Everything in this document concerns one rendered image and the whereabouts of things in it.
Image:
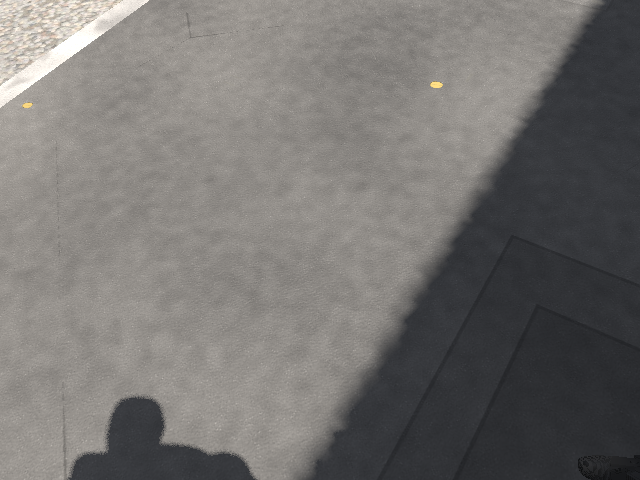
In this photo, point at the robot right hand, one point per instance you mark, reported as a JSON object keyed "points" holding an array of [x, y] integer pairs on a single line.
{"points": [[600, 467]]}

